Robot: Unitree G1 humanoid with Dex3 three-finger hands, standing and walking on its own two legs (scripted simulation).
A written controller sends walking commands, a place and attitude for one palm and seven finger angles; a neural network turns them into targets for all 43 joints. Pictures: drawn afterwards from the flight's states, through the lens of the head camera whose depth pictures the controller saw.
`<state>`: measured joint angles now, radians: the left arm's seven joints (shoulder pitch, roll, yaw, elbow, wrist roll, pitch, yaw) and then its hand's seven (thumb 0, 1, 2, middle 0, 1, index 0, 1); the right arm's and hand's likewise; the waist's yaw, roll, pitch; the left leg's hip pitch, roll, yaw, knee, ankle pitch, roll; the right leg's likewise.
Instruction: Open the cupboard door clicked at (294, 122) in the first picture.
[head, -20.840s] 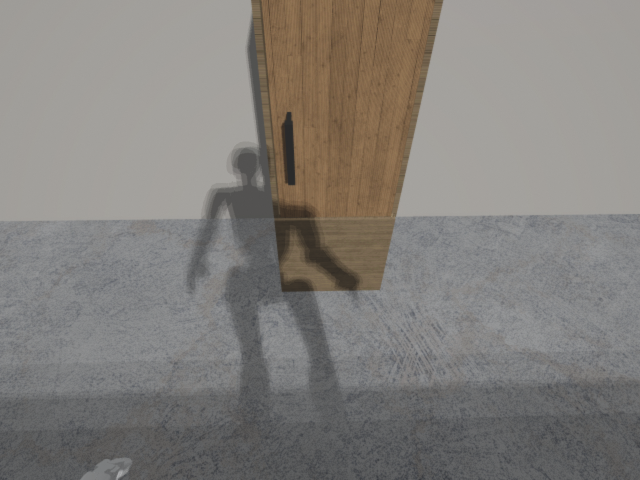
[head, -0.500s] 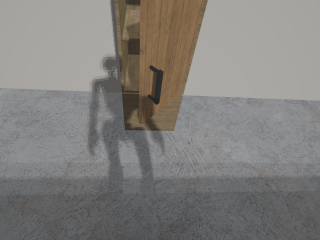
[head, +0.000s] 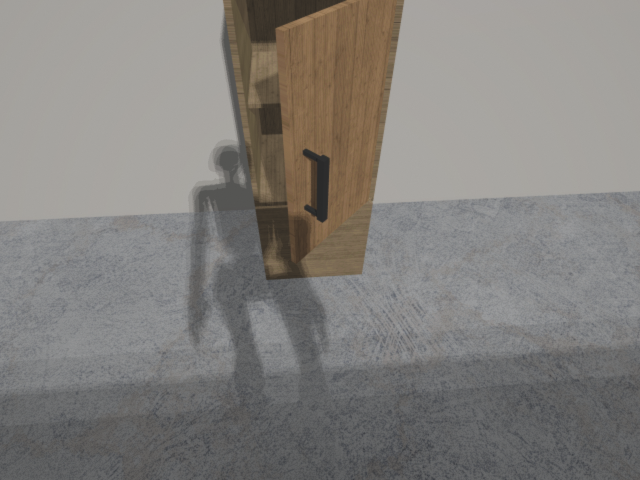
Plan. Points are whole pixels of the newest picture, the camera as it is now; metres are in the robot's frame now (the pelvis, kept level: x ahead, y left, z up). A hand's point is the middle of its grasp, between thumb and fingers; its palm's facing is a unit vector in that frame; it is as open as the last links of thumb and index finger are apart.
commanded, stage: let the arm hang, fingers relaxed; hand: left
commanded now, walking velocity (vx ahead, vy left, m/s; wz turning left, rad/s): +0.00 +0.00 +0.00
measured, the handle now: (315, 187) +0.72 +0.05 -0.09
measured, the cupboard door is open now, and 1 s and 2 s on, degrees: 45 45 45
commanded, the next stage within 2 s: look to check the result in 0.22 s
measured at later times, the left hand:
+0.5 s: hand out of the picture -0.02 +0.16 -0.18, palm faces +0.03 -0.98 -0.18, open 7.4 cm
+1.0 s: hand out of the picture +0.02 +0.14 -0.18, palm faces +0.02 -0.98 -0.19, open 7.4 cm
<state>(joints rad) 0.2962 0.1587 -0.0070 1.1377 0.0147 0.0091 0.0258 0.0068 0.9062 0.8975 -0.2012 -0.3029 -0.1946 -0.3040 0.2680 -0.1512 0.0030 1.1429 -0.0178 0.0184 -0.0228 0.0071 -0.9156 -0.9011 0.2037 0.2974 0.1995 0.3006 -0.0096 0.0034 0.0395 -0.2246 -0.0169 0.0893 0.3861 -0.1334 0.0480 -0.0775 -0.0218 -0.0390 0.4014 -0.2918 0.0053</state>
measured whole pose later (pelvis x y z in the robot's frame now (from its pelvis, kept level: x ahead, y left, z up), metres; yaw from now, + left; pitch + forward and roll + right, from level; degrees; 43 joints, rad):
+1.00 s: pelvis +0.03 -0.03 +0.00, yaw -1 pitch -1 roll +1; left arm 0.29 0.14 0.01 1.13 0.01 0.00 0.04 0.01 0.91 0.90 -0.20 -0.30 -0.20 -0.30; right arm 0.23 -0.15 -0.01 1.15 -0.02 0.01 -0.04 0.01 -0.91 -0.90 0.20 0.30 0.20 0.30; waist 0.00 0.00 0.05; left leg -0.21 0.02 0.09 0.42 -0.19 0.01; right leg -0.05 0.01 -0.03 0.39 -0.32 -0.03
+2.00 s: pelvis +0.05 -0.03 -0.01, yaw -33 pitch +2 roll -2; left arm 0.21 0.26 0.09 0.92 0.03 0.07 -0.01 0.01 0.90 0.90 -0.20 -0.30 -0.20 -0.30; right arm 0.10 -0.18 -0.02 0.85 -0.02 0.01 -0.04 0.00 -0.91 -0.90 0.20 0.30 0.20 0.30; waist 0.04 -0.07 0.10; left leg -0.32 0.04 0.02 0.59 -0.31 0.01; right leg -0.43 0.09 0.11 0.95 -0.51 0.03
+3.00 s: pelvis +0.22 -0.24 +0.00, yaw -66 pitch +2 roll -1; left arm 0.19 0.24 0.09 0.95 0.04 0.01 -0.05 0.01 0.91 0.90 -0.20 -0.30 -0.19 -0.30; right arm 0.32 -0.15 -0.02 0.98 -0.02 -0.07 -0.02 0.00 -0.91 -0.90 0.20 0.30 0.20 0.30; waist 0.01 -0.04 0.06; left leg -0.19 0.07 0.21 0.40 -0.24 0.03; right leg -0.63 -0.07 -0.02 1.21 -0.19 0.00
